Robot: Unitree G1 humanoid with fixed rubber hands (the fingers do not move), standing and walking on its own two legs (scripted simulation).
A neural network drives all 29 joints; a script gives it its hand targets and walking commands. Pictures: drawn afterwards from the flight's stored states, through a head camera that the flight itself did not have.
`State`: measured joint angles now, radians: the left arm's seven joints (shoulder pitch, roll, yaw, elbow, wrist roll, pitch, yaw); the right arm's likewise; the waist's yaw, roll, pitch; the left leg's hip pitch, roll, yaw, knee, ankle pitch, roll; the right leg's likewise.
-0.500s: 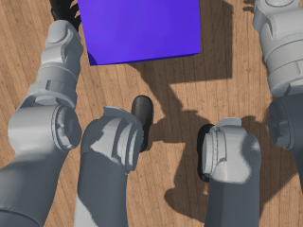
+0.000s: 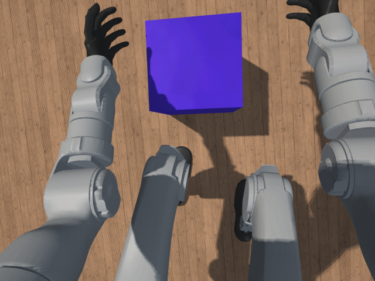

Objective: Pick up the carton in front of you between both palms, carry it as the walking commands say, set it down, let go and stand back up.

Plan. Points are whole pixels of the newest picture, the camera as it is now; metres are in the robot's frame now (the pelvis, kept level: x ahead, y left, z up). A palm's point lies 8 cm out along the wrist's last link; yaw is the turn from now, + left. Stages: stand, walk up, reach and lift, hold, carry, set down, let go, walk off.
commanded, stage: set down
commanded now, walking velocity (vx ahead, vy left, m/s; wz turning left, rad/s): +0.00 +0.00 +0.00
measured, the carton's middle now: (197, 75) +0.50 +0.10 -0.34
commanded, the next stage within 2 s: let go in 0.52 s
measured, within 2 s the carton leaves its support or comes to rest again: neither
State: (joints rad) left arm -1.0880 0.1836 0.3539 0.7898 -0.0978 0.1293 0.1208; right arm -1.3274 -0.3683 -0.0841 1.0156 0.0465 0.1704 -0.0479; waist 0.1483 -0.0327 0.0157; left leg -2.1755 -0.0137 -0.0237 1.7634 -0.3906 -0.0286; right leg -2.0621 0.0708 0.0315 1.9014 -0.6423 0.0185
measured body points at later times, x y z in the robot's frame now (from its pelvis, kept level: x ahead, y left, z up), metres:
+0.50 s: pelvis +0.02 +0.00 +0.13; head +0.32 +0.01 +0.47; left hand +0.47 +0.27 +0.03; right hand +0.58 -0.12 +0.03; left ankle +0.14 +0.13 -0.43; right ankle +0.07 -0.12 -0.43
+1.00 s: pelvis +0.08 +0.03 +0.25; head +0.28 +0.03 +0.66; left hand +0.37 +0.28 +0.15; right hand +0.44 -0.15 +0.14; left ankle +0.14 +0.12 -0.43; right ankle +0.07 -0.12 -0.43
